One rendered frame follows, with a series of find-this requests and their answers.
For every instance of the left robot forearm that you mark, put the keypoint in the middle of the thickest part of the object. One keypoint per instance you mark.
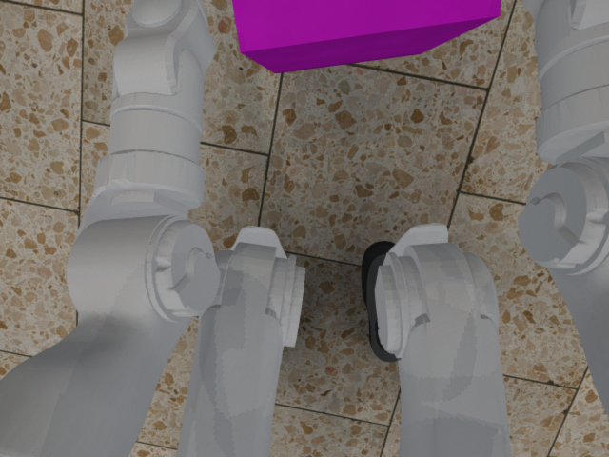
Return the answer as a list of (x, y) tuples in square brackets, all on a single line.
[(156, 115)]

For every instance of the right robot forearm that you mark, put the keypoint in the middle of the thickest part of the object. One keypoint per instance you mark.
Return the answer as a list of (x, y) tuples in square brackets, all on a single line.
[(572, 45)]

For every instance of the robot left thigh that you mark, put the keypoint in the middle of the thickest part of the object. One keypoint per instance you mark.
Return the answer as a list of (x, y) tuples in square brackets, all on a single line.
[(238, 354)]

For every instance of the right robot upper arm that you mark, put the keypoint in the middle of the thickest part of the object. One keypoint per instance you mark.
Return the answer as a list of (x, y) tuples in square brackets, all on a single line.
[(565, 228)]

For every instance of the right robot foot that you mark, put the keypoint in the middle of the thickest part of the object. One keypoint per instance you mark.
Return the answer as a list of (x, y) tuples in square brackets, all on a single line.
[(372, 259)]

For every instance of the left robot upper arm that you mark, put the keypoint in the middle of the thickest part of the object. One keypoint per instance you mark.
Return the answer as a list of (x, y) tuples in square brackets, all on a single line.
[(136, 283)]

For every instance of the carton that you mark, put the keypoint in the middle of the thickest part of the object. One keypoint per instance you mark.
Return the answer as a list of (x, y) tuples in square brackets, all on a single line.
[(290, 35)]

